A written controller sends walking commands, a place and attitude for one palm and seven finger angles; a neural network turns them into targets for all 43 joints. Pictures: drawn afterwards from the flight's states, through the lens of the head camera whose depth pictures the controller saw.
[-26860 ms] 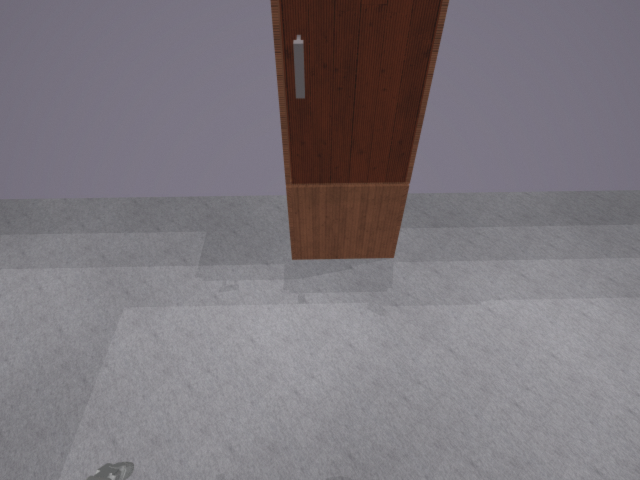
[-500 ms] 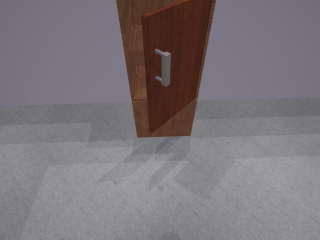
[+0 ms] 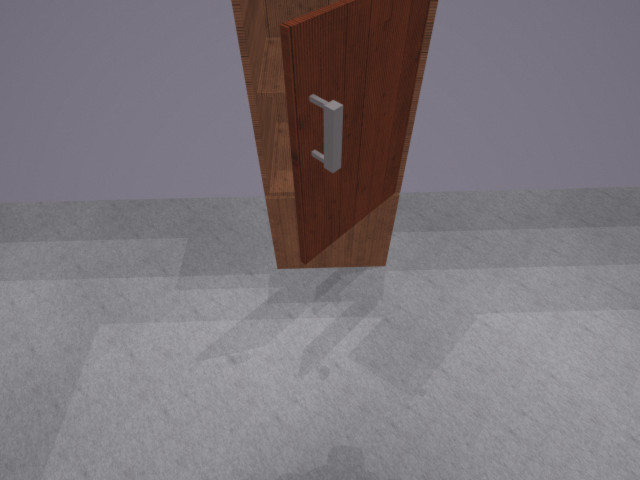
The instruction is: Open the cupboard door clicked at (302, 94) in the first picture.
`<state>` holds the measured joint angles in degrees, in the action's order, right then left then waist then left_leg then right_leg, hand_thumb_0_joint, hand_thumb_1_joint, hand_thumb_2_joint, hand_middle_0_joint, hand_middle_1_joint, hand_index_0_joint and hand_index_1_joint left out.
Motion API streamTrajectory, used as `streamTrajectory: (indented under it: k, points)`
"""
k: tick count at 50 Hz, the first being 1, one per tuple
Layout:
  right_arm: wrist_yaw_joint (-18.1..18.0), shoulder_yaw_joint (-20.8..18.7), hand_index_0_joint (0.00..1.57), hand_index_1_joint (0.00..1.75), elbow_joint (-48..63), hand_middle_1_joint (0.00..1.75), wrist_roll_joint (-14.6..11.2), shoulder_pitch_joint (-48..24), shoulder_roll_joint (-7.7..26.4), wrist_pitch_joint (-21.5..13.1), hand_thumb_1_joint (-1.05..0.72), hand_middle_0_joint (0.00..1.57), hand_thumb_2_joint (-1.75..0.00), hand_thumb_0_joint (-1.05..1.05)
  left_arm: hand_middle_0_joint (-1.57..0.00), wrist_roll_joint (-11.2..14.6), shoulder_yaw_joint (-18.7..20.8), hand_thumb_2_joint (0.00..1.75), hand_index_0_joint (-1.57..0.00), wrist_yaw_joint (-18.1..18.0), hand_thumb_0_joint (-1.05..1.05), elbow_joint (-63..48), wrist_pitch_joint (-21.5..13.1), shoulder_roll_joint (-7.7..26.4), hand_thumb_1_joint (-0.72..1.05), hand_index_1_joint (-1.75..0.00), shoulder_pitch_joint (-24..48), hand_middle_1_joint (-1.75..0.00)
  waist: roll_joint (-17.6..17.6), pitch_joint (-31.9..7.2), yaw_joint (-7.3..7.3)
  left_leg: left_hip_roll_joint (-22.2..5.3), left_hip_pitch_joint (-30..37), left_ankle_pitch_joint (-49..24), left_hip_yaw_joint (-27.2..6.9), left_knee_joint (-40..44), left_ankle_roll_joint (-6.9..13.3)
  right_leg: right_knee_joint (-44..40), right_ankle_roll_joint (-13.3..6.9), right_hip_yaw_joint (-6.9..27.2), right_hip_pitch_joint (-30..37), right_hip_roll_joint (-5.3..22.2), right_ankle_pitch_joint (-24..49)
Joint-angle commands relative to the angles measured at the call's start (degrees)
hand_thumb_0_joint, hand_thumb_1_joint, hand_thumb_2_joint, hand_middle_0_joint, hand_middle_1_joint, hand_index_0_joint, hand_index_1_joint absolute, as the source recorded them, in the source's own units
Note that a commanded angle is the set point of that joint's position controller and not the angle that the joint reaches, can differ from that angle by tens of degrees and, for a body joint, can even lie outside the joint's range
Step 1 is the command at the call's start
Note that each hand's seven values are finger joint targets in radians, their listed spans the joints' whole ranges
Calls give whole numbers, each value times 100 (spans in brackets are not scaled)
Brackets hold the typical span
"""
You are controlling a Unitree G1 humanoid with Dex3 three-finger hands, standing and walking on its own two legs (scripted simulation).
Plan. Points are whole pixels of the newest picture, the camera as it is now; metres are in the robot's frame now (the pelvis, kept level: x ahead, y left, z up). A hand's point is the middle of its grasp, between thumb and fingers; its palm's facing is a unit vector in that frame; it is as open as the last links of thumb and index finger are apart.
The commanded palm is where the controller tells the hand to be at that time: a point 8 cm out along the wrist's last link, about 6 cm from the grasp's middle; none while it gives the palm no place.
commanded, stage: look to check the result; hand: left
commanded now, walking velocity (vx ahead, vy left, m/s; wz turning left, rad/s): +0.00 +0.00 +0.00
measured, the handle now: (324, 133) +0.68 +0.04 +0.05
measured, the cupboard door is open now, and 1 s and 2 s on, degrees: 44 44 44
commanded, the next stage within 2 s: walk to a spot facing it in 0.16 s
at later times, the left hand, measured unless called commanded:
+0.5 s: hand out of the picture +0.07 +0.21 -0.17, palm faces -0.04 -0.96 -0.28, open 7.4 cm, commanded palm none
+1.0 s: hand out of the picture +0.09 +0.15 -0.16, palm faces -0.26 -0.92 -0.29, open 7.4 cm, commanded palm none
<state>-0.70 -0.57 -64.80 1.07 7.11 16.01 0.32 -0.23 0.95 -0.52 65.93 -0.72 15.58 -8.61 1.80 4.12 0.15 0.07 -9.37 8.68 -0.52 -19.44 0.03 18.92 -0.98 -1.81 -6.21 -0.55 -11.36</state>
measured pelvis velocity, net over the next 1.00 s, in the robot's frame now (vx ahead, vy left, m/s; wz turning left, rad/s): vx -0.01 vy -0.04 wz -0.36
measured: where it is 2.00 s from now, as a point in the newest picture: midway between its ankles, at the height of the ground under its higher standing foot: outside the picture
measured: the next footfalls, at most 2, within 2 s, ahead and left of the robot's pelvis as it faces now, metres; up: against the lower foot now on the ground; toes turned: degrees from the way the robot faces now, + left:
left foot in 1.30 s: +0.10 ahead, +0.11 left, +0.00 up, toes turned -33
right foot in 1.64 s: -0.05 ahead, -0.14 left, +0.00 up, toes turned -46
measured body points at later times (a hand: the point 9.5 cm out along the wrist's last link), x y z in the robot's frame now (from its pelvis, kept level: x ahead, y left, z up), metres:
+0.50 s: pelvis +0.01 +0.00 -0.01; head +0.03 -0.01 +0.44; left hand +0.08 +0.26 -0.15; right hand +0.05 -0.27 -0.16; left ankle +0.02 +0.12 -0.75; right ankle -0.01 -0.11 -0.75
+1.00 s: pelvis -0.01 -0.04 +0.00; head +0.04 -0.09 +0.44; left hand +0.10 +0.19 -0.14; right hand +0.00 -0.31 -0.16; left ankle +0.01 +0.14 -0.66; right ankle -0.02 -0.10 -0.75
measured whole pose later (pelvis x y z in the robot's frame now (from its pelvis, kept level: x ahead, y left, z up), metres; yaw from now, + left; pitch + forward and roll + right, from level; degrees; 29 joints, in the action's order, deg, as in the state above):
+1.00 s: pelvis -0.01 -0.04 +0.00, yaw -20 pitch +2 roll +3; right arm -2.0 -4.0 -54.4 0.7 5.5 13.6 3.9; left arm -0.7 4.3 -1.2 55.6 1.7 10.4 -13.5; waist 0.8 6.8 1.7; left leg -2.1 -26.6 22.7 -0.7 -60.7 -3.8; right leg 25.7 -4.8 6.8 -15.2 -5.1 -11.5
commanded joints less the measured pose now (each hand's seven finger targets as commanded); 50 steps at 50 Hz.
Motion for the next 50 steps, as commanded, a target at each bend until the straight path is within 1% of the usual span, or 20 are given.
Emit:
streamTrajectory:
  k: [1, 14, 16, 18, 24, 28, 29, 30, 31, 33, 35, 36, 37, 38, 39, 40, 41, 44, 47, 50]
  points:
    - [-68, -154, 20, 30, 209, 30, -12, 24, 950, -112, -90, 20, -90, 0, -20, -14, 152, 90, -20, -79, 0, -252, -134, 1043, 90, -30, 45, -30, -205, -508, -81, -633, 402, -782, -536, 222, 150, -379, -173, 626, -118, 726, 737]
    - [-84, -134, 20, 30, 205, 30, -15, 21, 968, -136, -90, 20, -90, 0, -20, -12, 169, 90, -20, -90, 0, -256, -142, 1059, 90, -30, 39, -30, -154, -536, -60, -655, 455, -1045, -510, 246, 140, -360, -174, 608, 71, 749, 1126]
    - [-107, -131, 20, 30, 195, 30, -1, 114, 847, -113, -90, 20, -90, 0, -20, -15, 175, 90, -20, -91, 0, -284, -94, 949, 90, -30, 19, -30, -124, -539, -82, -700, 529, -1098, -375, 119, 104, -272, -176, 706, -45, 726, 1362]
    - [-130, -85, 20, 30, 159, 30, 3, 383, 431, -24, -90, 20, -90, 0, -20, -13, 142, 90, -20, -116, 0, -288, 22, 621, 90, -30, -150, -30, -186, -451, -95, -713, 447, -1030, -188, -101, 40, -72, -136, 740, -175, 734, 1591]
    - [-198, -276, 20, 30, 541, 30, 12, 492, 608, 94, -90, 20, -90, 0, -20, -50, 313, 90, -20, -56, 0, -682, 206, 731, 90, -30, -209, -30, -215, -326, -102, -878, 233, -493, 72, -494, 81, 545, -205, 1033, -687, 568, 1572]
    - [-219, -383, 20, 30, 776, 30, 28, 557, 724, 102, -90, 20, -90, 0, -20, -73, 359, 90, -20, 3, 0, -978, 267, 595, 90, -30, -174, -30, 232, -320, -106, -1326, 250, -163, -257, -272, 341, 1270, -118, 899, -1234, 183, 788]
    - [-223, -412, 20, 30, 833, 30, 39, 553, 774, 99, -90, 20, -90, 0, -20, -74, 366, 90, -20, 25, 0, -1039, 285, 533, 90, -30, -187, -30, 478, -306, -77, -1532, 182, -136, -417, -148, 478, 1641, -81, 773, -1323, 79, 404]
    - [-222, -434, 20, 30, 886, 30, 47, 541, 811, 87, -90, 20, -90, 0, -20, -75, 373, 90, -20, 47, 0, -1098, 310, 475, 90, -30, -207, -30, 719, -299, -53, -1808, 89, -236, -609, 22, 668, 2156, -45, 614, -1397, -37, -505]
    - [-215, -452, 20, 30, 931, 30, 66, 505, 822, 71, -90, 20, -90, 0, -20, -77, 391, 90, -20, 68, 0, -1156, 342, 385, 90, -30, -207, -30, 939, -273, -21, -2058, 28, -386, -671, 177, 859, 2691, 10, 374, -1492, -59, -1455]
    - [-208, -454, 20, 30, 1052, 30, 87, 442, 797, 53, -90, 20, -90, 0, -20, -77, 410, 90, -20, 96, 0, -1251, 367, 331, 90, -30, -212, -30, 959, -326, 13, -2242, -134, -746, -586, 110, 993, 3025, 15, 329, -1407, 113, -1912]
    - [-206, -463, 20, 30, 1184, 30, 82, 159, 752, 57, -90, 20, -90, 0, -20, -77, 449, 90, -20, 127, 0, -1203, 324, 280, 90, -30, -617, -30, 663, -414, 294, -1956, -432, -1070, 23, -634, 674, 2097, 1, 250, -735, 176, -1160]
    - [-205, -466, 20, 30, 1279, 30, 35, -49, 688, 99, -90, 20, -90, 0, -20, -99, 513, 90, -20, 117, 0, -1092, 275, 437, 90, -30, -1030, -30, -50, -422, 524, -1456, -888, -369, 380, -1543, 298, 980, -48, 596, -220, 281, 30]
    - [-178, -431, 20, 30, 1475, 30, -50, -44, 263, 137, -90, 20, -90, 0, -20, -204, 638, 90, -20, 19, 0, -1069, 174, 1098, 90, -30, -1227, -30, -2292, -493, 502, -378, -1970, 1781, 949, -3066, -219, -217, -385, 2828, 158, 1612, 1386]
    - [-146, -451, 20, 30, 1516, 30, -45, -193, 308, 196, -90, 20, -90, 0, -20, -119, 656, 90, -20, -59, 0, -1064, 202, 1223, 90, -30, -1233, -30, -2098, -251, 561, -109, -2213, 2724, 277, -4156, -222, -299, -732, 3307, -112, 2009, 2290]
    - [-112, -458, 20, 30, 1464, 30, -56, 10, 308, 227, -90, 20, -90, 0, -20, -98, 622, 90, -20, -91, 0, -1159, 222, 1109, 90, -30, -947, -30, -1557, -245, 316, -287, -2242, 2358, -109, -4625, -181, -247, -1066, 2955, -278, 1861, 1277]
    - [-101, -478, 20, 30, 1355, 30, -42, 7, 306, 259, -90, 20, -90, 0, -20, -91, 590, 90, -20, -94, 0, -1300, 229, 855, 90, -30, -579, -30, -1215, -105, 149, -328, -2274, 1950, -143, -4851, -201, -362, -1002, 2880, -682, 1541, 284]
    - [-87, -485, 20, 30, 1317, 30, -20, 29, 284, 262, -90, 20, -90, 0, -20, -84, 572, 90, -20, -102, 0, -1399, 230, 761, 90, -30, -353, -30, -1142, -53, 56, -374, -2315, 1602, -177, -4928, -242, -321, -908, 2745, -702, 1345, 169]
    - [-105, -429, 20, 30, 1336, 30, -24, 58, 153, 217, -90, 20, -90, 0, -20, -63, 566, 90, -20, -160, 0, -1381, 130, 610, 90, -30, -610, -30, -640, -616, 82, -358, -2383, 1310, -172, -4589, -341, 87, -755, 2453, 192, 1164, 1886]
    - [-152, -402, 20, 30, 1408, 30, -50, -140, 90, 203, -90, 20, -90, 0, -20, -70, 599, 90, -20, -185, 0, -1270, 115, 625, 90, -30, -964, -30, -674, -954, 232, -267, -2434, 1437, -132, -4120, -406, 328, -690, 2474, 893, 1083, 2984]
    - [-174, -402, 20, 30, 1523, 30, -62, -299, 93, 215, -90, 20, -90, 0, -20, -79, 617, 90, -20, -170, 0, -1276, 143, 646, 90, -30, -1061, -30, -820, -808, 269, -217, -2423, 1425, -182, -3967, -407, 264, -785, 2647, 724, 1059, 2928]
